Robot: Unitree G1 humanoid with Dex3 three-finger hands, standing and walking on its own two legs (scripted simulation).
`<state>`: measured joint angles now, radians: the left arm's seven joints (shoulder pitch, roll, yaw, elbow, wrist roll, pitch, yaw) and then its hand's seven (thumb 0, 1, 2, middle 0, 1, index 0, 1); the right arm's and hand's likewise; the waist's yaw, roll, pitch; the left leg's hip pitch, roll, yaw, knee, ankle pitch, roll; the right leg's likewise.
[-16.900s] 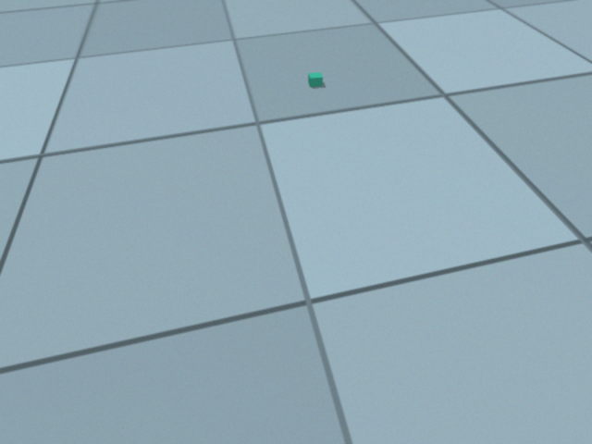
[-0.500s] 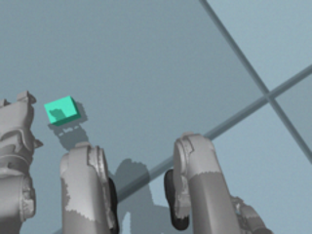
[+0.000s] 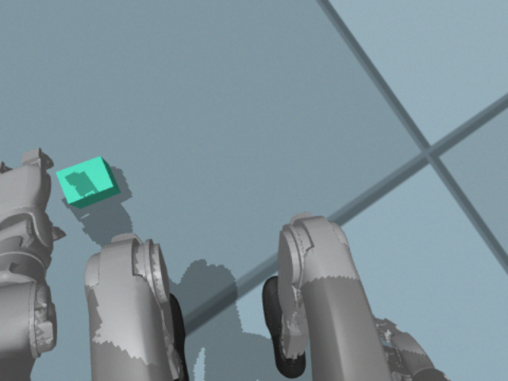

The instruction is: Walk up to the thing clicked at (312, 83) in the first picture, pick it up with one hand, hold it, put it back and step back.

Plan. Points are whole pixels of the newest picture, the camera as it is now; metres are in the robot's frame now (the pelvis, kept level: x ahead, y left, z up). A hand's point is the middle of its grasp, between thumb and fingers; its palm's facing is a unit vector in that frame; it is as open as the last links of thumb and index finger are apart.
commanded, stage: rise first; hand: left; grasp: from above
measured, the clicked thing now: (90, 183) +0.45 +0.28 -0.30
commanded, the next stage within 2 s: approach in 1.52 s
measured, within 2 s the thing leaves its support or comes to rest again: neither
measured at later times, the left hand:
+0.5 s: hand (49, 198) +0.40 +0.32 -0.20, palm faces -0.39 -0.20 -0.90, open 13.0 cm
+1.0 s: hand (47, 194) +0.40 +0.31 -0.18, palm faces -0.40 -0.19 -0.90, open 13.1 cm
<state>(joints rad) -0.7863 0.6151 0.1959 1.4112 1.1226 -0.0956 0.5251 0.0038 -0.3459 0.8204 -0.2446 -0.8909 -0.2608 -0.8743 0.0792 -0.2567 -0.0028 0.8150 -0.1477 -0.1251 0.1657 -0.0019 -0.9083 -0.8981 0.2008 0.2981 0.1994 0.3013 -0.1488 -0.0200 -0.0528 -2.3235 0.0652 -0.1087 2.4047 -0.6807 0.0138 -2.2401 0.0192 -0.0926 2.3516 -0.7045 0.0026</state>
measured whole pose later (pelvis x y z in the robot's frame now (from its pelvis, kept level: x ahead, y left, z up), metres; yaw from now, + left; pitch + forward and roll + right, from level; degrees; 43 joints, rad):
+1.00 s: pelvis +0.00 +0.00 -0.01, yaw -1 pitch +33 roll -7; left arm -0.86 0.64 0.19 1.49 1.11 -0.07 0.51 0.00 -0.36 0.84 -0.28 -0.84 -0.28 -0.85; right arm 0.12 -0.27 0.04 0.82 -0.15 -0.15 0.22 0.00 -0.91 -0.90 0.20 0.30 0.20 0.30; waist -0.18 0.00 -0.04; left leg -2.34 0.06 -0.13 2.42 -0.67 0.01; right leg -2.25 0.02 -0.11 2.36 -0.69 0.00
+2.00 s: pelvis +0.00 +0.00 -0.01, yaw -1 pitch +33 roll -7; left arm -1.09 0.64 0.12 1.66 1.15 -0.03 0.59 0.00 -0.47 0.92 -0.23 -0.85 -0.21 -0.88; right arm 0.13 -0.29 0.08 0.83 -0.20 -0.20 0.24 0.00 -0.91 -0.89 0.20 0.30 0.20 0.30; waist -0.28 -0.01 -0.03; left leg -2.36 0.06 -0.14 2.43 -0.67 0.00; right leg -2.28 0.03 -0.12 2.36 -0.68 0.00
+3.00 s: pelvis +0.00 +0.00 -0.03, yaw -5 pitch +29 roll -10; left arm -1.02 0.83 0.25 1.78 1.12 -0.07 0.66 0.00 -0.58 1.00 -0.10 -0.94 -0.07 -0.96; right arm 0.13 -0.31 0.16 0.82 -0.26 -0.30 0.36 0.00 -0.90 -0.90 0.20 0.30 0.20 0.30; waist -0.32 -0.07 0.13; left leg -2.36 0.07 -0.20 2.53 -0.70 0.01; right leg -2.26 0.05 -0.16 2.41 -0.68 0.02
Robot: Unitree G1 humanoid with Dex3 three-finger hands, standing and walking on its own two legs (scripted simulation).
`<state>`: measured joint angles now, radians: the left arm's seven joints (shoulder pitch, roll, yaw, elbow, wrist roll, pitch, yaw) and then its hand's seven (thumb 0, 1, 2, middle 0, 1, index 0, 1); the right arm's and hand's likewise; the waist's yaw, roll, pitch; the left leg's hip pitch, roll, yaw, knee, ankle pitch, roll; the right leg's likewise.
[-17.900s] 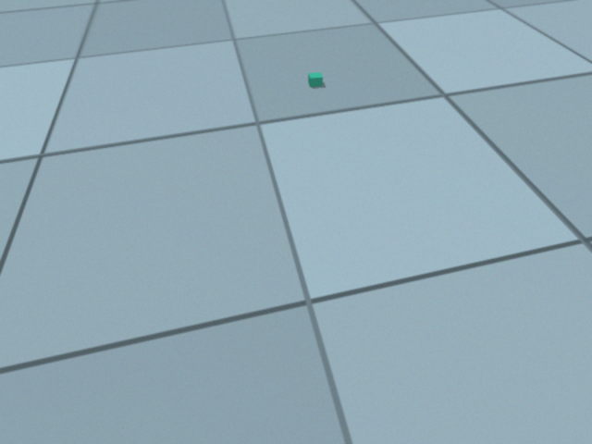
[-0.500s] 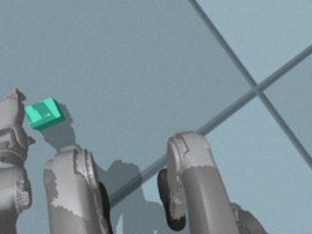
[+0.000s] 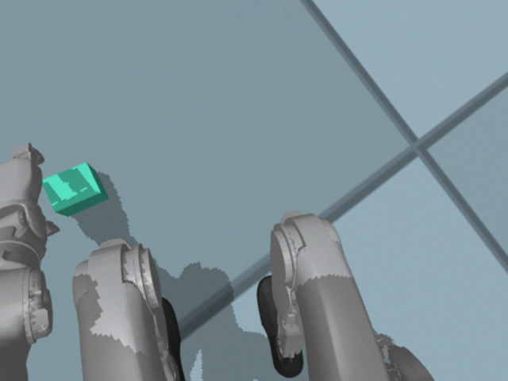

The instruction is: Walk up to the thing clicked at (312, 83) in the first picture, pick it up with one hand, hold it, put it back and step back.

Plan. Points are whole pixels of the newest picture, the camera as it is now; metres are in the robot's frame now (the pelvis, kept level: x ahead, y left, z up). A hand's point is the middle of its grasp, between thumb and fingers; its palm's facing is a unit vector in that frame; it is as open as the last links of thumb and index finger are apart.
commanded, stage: rise first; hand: left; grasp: from above
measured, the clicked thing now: (77, 190) +0.45 +0.29 -0.29
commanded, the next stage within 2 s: approach in 0.52 s
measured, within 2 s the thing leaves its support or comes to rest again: neither
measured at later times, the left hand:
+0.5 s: hand (32, 204) +0.40 +0.32 -0.18, palm faces -0.39 -0.19 -0.90, open 12.9 cm
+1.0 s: hand (75, 156) +0.48 +0.25 -0.17, palm faces -0.33 -0.17 -0.93, open 13.7 cm
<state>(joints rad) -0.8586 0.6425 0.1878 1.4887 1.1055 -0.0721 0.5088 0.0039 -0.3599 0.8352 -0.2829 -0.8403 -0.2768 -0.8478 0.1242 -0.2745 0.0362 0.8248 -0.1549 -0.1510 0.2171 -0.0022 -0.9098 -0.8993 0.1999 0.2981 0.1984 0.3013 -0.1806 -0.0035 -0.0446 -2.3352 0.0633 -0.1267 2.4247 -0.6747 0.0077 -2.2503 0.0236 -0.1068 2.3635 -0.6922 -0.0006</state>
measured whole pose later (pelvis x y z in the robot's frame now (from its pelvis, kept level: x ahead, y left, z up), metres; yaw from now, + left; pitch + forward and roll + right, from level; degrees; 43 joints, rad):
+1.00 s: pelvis +0.00 +0.00 +0.00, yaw -1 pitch +33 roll -7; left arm -1.09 0.64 0.12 1.66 1.15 -0.03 0.59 0.00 -0.47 0.92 -0.23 -0.85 -0.21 -0.88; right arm 0.13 -0.29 0.08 0.83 -0.20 -0.20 0.24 0.00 -0.91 -0.89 0.20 0.30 0.20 0.30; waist -0.28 -0.01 -0.03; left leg -2.36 0.06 -0.14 2.43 -0.67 0.00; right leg -2.28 0.03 -0.12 2.36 -0.68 0.00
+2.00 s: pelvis +0.00 +0.00 -0.02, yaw -4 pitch +29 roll -10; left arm -1.02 0.83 0.25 1.78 1.12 -0.07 0.66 0.00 -0.58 1.00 -0.10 -0.94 -0.07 -0.96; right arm 0.13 -0.31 0.16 0.82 -0.26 -0.30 0.36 0.00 -0.90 -0.90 0.20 0.30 0.20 0.30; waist -0.32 -0.07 0.13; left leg -2.36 0.07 -0.20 2.53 -0.70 0.01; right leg -2.26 0.05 -0.16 2.41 -0.68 0.02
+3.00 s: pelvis +0.00 +0.01 -0.02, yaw -7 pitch +26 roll -13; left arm -1.00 0.89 0.18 1.82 1.11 -0.09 0.73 0.00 -0.16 0.69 -0.37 -0.78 -0.39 -0.77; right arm 0.09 -0.34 0.23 0.79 -0.26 -0.41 0.41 0.00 -0.90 -0.90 0.20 0.30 0.19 0.30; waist -0.33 -0.11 0.16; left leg -2.34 0.06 -0.26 2.56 -0.71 0.01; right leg -2.20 0.06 -0.21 2.40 -0.67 0.03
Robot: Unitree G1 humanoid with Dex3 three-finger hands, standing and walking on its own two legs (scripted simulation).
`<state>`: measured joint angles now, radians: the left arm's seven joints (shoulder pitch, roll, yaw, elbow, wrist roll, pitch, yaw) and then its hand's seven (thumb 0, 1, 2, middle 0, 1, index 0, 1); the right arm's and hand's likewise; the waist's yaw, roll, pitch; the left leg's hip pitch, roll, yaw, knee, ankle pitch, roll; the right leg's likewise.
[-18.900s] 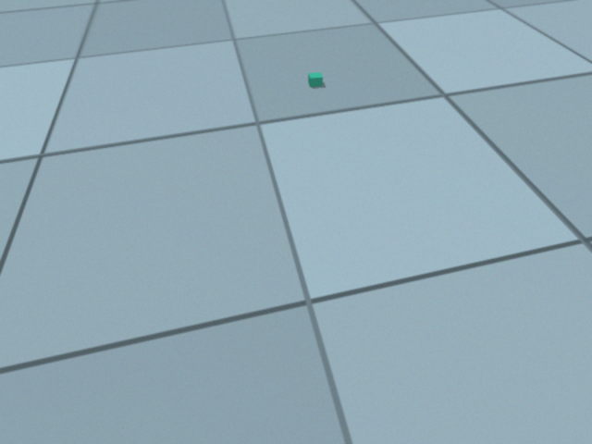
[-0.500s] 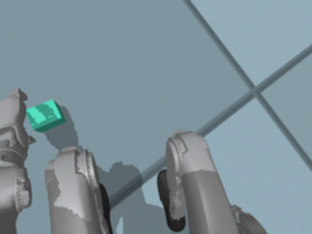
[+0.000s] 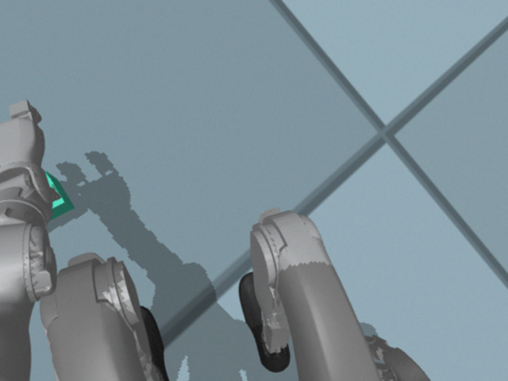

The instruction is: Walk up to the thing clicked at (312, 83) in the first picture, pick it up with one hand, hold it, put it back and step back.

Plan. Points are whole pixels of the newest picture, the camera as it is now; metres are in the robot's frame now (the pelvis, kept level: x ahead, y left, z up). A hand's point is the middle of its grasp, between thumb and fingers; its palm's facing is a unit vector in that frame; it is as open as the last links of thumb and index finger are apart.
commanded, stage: close in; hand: left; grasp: from above
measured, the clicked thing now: (37, 201) +0.44 +0.30 -0.29
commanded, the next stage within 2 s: rest palm in 0.30 s
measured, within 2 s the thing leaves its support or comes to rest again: neither
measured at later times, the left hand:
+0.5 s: hand (25, 197) +0.43 +0.29 -0.21, palm faces -0.42 -0.19 -0.89, open 14.3 cm
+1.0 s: hand (28, 203) +0.43 +0.30 -0.25, palm faces -0.41 -0.23 -0.88, open 14.5 cm
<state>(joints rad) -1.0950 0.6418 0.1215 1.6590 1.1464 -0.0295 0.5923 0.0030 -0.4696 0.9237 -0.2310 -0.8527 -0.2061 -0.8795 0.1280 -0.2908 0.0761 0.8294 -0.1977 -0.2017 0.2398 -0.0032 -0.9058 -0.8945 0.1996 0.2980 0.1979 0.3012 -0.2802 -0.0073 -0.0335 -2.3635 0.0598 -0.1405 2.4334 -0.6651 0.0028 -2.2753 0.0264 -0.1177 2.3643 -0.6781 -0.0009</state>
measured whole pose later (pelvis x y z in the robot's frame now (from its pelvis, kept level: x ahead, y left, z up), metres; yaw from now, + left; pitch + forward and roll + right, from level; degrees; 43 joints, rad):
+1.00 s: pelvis +0.00 +0.00 -0.02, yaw -3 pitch +29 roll -10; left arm -1.02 0.83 0.25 1.78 1.12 -0.07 0.66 0.00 -0.58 1.00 -0.10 -0.94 -0.07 -0.96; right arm 0.13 -0.31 0.16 0.82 -0.26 -0.30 0.36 0.00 -0.90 -0.90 0.20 0.30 0.20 0.30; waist -0.32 -0.07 0.13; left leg -2.36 0.07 -0.20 2.53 -0.70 0.01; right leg -2.26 0.05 -0.16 2.41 -0.68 0.02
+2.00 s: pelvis +0.00 +0.01 -0.02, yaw -6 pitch +26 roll -13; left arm -1.00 0.89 0.18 1.82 1.11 -0.09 0.73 0.00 -0.16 0.69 -0.37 -0.78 -0.39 -0.77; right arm 0.09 -0.34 0.23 0.79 -0.26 -0.41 0.41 0.00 -0.90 -0.90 0.20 0.30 0.19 0.30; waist -0.33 -0.11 0.16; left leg -2.34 0.06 -0.26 2.56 -0.71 0.01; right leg -2.20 0.06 -0.21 2.40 -0.67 0.03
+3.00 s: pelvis -0.01 +0.01 -0.01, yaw -6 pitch +26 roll -13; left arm -1.00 0.87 0.09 1.79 1.07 -0.10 0.74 -0.01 0.12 0.29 -0.77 -0.39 -0.77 -0.37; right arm 0.10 -0.35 0.24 0.77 -0.25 -0.40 0.39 0.00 -0.90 -0.90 0.20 0.30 0.20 0.30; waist -0.32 -0.11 0.15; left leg -2.32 0.06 -0.26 2.53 -0.70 0.00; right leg -2.19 0.07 -0.21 2.37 -0.66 0.03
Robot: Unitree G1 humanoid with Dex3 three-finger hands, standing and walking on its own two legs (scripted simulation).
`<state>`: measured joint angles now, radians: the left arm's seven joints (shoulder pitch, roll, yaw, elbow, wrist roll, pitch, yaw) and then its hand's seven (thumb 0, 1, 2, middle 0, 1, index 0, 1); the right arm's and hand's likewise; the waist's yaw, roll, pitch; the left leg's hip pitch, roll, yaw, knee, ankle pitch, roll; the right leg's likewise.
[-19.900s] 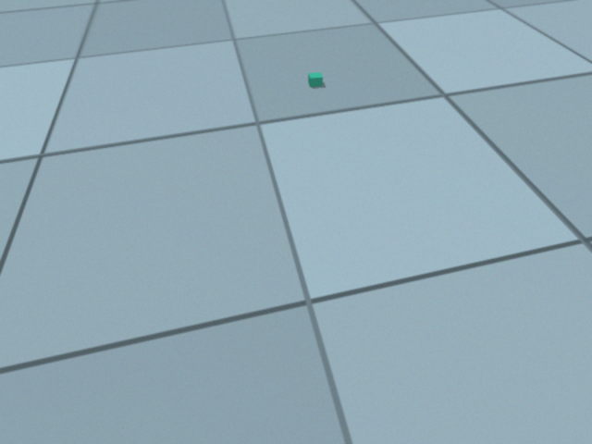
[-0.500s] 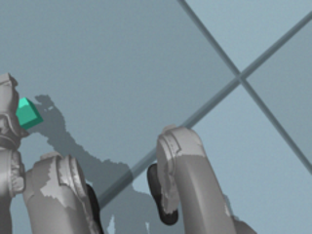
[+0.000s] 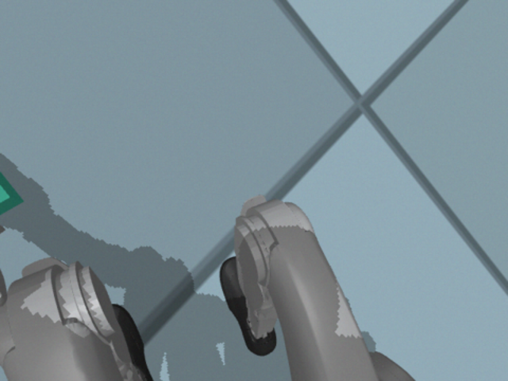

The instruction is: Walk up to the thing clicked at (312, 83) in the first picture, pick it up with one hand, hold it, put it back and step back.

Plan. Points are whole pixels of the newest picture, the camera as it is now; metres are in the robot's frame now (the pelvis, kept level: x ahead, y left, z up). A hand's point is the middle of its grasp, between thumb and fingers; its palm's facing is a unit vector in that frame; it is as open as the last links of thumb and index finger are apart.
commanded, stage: rest palm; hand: left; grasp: from above
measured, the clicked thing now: out of the picture +0.42 +0.32 -0.27
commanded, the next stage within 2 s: close in 0.46 s
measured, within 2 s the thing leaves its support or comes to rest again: neither
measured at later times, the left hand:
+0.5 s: hand out of the picture +0.41 +0.32 -0.24, palm faces -0.37 -0.24 -0.89, open 14.1 cm
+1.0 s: hand out of the picture +0.41 +0.32 -0.24, palm faces -0.38 -0.22 -0.90, open 11.9 cm
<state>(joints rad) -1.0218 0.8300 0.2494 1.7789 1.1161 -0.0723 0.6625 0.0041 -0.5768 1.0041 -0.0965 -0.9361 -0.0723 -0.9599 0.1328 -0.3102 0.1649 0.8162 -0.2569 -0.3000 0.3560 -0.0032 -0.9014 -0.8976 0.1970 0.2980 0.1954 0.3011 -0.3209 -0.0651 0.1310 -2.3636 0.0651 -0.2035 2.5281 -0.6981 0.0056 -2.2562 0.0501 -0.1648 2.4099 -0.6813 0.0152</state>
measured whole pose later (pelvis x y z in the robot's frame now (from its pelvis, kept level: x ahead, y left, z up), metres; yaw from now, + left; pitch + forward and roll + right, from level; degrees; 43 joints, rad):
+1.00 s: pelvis +0.00 +0.00 +0.00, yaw -2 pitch +26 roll -13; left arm -1.00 0.89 0.18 1.82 1.11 -0.09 0.73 0.00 -0.16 0.69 -0.37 -0.78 -0.39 -0.77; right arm 0.09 -0.34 0.23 0.79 -0.26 -0.41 0.41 0.00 -0.90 -0.90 0.20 0.30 0.19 0.30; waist -0.33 -0.11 0.16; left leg -2.34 0.06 -0.26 2.56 -0.71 0.01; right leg -2.20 0.06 -0.21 2.40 -0.67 0.03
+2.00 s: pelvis -0.01 +0.00 +0.01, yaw -2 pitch +26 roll -13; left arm -1.00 0.87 0.09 1.79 1.07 -0.10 0.74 -0.01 0.12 0.29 -0.77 -0.39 -0.77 -0.37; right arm 0.10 -0.35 0.24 0.77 -0.25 -0.40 0.39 0.00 -0.90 -0.90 0.20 0.30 0.20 0.30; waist -0.32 -0.11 0.15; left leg -2.32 0.06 -0.26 2.53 -0.70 0.00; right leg -2.19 0.07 -0.21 2.37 -0.66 0.03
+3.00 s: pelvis +0.00 +0.00 +0.04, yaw +4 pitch +34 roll -7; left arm -0.86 0.55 0.11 1.42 1.05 0.04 0.51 -0.01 0.03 0.38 -0.85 -0.36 -0.84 -0.37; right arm 0.17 -0.29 0.04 0.83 -0.14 -0.21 0.26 0.00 -0.91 -0.90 0.20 0.30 0.20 0.30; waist -0.20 0.03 -0.10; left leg -2.29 0.06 -0.12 2.36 -0.67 0.00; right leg -2.22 0.04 -0.10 2.30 -0.68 0.00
